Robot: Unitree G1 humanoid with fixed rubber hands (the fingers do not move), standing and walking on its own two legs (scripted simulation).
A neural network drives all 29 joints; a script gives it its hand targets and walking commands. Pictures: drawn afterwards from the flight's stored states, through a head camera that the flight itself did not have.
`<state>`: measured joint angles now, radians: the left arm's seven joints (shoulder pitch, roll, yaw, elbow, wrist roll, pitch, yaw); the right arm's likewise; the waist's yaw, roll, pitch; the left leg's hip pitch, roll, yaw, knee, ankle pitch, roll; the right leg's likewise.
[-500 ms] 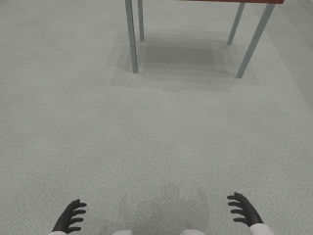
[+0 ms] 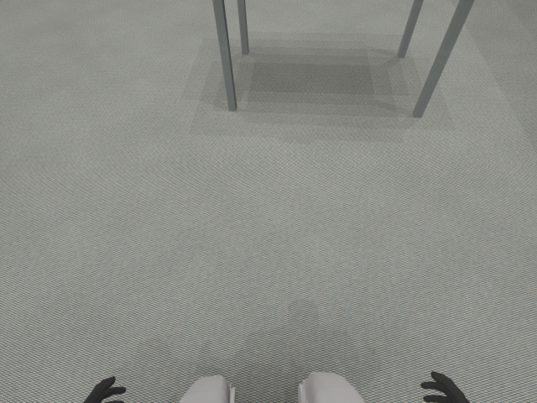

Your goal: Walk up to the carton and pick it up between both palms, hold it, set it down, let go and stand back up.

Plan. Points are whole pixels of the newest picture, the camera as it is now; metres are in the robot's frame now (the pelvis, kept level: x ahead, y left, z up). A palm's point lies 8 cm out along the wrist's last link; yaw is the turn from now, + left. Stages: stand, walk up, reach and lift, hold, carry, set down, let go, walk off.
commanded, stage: stand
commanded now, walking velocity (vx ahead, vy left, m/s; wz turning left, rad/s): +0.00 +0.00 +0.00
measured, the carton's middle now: out of the picture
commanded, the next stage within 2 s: walk up in 1.68 s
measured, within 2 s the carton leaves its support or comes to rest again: neither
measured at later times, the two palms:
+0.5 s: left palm out of the picture +0.12 +0.27 -0.09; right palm out of the picture +0.07 -0.30 -0.12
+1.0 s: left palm out of the picture +0.08 +0.27 -0.08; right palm out of the picture +0.06 -0.28 -0.09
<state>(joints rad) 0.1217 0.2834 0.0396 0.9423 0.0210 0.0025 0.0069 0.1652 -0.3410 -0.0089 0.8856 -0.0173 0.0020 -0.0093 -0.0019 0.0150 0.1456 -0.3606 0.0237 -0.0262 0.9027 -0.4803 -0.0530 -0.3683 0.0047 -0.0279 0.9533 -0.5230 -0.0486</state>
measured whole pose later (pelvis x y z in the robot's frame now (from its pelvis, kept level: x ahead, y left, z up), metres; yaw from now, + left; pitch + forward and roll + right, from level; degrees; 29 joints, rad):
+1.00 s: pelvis -0.01 +0.00 +0.04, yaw +0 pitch -5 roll +0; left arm 0.05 0.28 0.03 1.13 0.01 -0.01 0.00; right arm 0.11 -0.32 0.00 1.10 -0.01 -0.01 0.00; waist 0.00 0.01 0.12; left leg -0.19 0.05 -0.03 0.55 -0.28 -0.06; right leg -0.18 0.03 -0.04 0.57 -0.31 -0.05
